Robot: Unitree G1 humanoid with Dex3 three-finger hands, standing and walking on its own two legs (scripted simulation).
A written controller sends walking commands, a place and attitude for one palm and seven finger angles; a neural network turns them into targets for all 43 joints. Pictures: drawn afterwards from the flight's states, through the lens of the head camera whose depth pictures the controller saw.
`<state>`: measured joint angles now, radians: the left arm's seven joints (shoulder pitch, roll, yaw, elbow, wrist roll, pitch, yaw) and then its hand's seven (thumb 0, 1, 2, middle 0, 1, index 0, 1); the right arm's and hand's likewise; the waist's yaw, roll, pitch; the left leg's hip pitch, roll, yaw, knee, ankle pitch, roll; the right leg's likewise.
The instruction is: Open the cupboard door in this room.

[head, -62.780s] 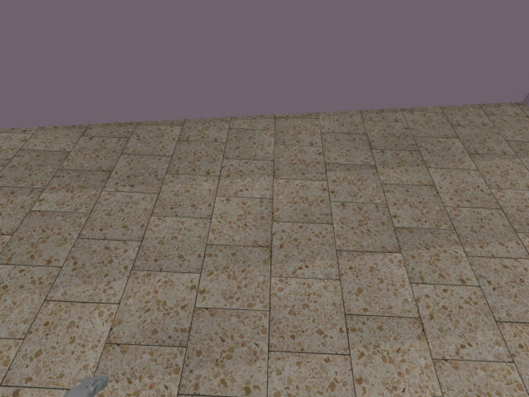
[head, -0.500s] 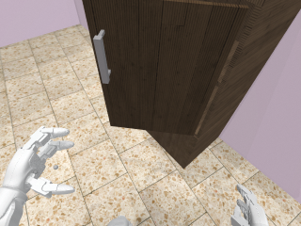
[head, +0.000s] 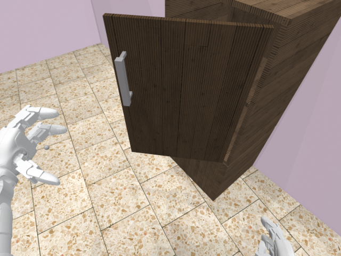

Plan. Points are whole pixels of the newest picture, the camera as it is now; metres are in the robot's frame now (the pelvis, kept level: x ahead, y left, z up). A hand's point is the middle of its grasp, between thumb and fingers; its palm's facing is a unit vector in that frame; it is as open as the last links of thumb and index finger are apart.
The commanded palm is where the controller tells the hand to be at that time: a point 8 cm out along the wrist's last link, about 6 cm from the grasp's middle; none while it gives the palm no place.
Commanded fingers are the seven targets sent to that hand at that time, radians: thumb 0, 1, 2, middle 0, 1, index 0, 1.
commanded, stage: raise the hand with hooked fingers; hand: left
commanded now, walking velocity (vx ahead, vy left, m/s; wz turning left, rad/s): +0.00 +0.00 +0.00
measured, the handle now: (125, 79) +0.57 +0.18 +0.11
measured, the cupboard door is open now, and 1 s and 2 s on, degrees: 43 43 43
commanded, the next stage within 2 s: move the hooked fingers beside the handle in 0.46 s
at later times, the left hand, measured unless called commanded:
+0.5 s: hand (65, 149) +0.30 +0.25 +0.11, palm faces -0.03 -1.00 -0.04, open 14.0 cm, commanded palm +0.27 +0.30 +0.13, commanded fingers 0.00 -0.50 0.30 -0.30 -1.20 -0.30 -1.20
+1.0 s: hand (78, 126) +0.37 +0.25 +0.11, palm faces -0.05 -1.00 -0.01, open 14.0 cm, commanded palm +0.34 +0.30 +0.12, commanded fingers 0.00 -0.50 0.30 -0.30 -1.20 -0.30 -1.20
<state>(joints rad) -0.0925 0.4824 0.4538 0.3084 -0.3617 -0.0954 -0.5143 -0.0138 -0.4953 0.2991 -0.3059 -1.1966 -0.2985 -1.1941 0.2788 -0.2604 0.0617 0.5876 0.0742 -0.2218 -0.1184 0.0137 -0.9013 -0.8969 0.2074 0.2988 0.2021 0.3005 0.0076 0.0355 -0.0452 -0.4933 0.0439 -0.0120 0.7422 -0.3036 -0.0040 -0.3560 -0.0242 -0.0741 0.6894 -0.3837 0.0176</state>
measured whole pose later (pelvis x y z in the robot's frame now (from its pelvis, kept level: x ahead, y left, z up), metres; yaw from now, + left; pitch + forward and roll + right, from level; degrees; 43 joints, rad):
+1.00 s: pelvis +0.01 +0.00 +0.00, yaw -1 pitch +6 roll -1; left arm -0.32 0.48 0.43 0.60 -0.30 -0.12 -0.51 -0.01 -0.50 0.30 -0.31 -1.20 -0.30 -1.20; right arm 0.29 -0.28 0.03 0.60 0.07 -0.16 -0.11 0.01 -0.90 -0.90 0.21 0.30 0.20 0.30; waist -0.04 0.02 -0.05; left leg -0.51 0.05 0.01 0.71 -0.30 -0.01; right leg -0.40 -0.02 -0.05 0.69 -0.39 0.01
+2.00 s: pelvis +0.02 +0.00 -0.01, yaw -3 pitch +15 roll -2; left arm -0.85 0.71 0.48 1.18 -0.15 -0.24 -0.51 -0.01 -0.50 0.30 -0.30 -1.20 -0.30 -1.20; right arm 0.39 -0.30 0.02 0.64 0.05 0.01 -0.08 0.01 -0.90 -0.90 0.21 0.30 0.20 0.30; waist -0.14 0.00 -0.06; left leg -0.74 0.08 0.01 0.82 -0.34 -0.01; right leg -0.61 0.00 -0.04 0.77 -0.41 0.01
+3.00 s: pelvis +0.01 +0.00 -0.02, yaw -3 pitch +16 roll -3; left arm -0.89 0.70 0.47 1.20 -0.14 -0.26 -0.47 -0.01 -0.50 0.30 -0.30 -1.20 -0.30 -1.20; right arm 0.40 -0.29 0.03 0.62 0.04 0.06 -0.07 0.00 -0.90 -0.90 0.21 0.30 0.20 0.30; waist -0.15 0.01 -0.08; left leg -0.78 0.09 0.01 0.87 -0.36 -0.01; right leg -0.66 0.01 -0.04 0.80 -0.42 0.01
